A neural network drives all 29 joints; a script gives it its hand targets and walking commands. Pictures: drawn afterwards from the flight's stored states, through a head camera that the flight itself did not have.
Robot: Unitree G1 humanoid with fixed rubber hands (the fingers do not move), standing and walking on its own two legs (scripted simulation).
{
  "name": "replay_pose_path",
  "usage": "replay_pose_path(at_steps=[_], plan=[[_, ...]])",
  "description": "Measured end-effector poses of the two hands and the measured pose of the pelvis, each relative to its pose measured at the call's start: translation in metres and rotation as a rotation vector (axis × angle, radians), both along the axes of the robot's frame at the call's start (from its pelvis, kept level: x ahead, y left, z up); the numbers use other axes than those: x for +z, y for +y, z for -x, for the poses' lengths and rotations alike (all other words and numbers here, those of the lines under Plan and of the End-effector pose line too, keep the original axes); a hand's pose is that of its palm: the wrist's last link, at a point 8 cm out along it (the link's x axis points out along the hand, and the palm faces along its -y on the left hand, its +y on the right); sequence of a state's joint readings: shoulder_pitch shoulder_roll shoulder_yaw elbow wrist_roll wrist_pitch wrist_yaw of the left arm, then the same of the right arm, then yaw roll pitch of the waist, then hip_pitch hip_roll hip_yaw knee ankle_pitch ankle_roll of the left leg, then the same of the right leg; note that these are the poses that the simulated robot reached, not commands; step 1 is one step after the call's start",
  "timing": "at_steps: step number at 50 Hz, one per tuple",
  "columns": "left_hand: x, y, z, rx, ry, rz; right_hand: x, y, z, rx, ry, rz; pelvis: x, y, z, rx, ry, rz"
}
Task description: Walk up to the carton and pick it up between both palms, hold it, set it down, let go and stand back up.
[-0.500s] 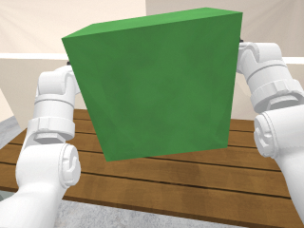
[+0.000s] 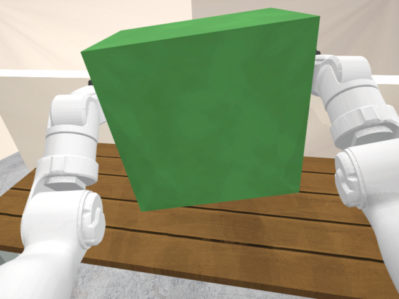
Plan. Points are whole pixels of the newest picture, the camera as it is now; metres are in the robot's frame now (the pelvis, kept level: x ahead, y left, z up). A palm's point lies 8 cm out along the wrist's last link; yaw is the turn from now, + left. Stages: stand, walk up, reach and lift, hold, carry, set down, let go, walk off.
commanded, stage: hold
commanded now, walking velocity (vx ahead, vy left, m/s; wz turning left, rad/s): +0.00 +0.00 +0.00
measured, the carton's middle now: (206, 108) +0.35 -0.03 +0.29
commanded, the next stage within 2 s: none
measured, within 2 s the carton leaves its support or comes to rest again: neither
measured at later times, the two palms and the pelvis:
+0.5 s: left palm (99, 98) +0.38 +0.16 +0.32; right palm (307, 72) +0.36 -0.22 +0.35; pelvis +0.00 +0.00 +0.00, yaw +0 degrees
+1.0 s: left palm (98, 98) +0.37 +0.17 +0.32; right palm (307, 74) +0.36 -0.22 +0.35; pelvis +0.00 +0.00 +0.00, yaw +0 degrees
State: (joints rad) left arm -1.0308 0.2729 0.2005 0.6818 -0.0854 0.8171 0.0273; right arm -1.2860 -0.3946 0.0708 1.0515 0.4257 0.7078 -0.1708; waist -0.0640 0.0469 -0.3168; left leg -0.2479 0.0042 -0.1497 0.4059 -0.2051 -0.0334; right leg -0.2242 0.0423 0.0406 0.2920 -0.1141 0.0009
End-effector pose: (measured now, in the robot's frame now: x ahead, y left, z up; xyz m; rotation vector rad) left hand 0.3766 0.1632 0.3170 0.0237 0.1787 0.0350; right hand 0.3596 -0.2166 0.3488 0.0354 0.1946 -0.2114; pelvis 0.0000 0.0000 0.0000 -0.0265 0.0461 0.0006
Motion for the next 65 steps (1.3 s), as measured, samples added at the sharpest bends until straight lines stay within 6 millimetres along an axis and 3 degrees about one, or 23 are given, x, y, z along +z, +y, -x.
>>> replay_pose_path(at_steps=[65], plan=[[0.0013, -0.0026, 0.0017, 0.001, 0.010, 0.021, 0.0007, -0.0027, 0.0025, -0.004, 0.009, -0.011, 0.0001, -0.0013, 0.0036, -0.005, 0.003, -0.003]])
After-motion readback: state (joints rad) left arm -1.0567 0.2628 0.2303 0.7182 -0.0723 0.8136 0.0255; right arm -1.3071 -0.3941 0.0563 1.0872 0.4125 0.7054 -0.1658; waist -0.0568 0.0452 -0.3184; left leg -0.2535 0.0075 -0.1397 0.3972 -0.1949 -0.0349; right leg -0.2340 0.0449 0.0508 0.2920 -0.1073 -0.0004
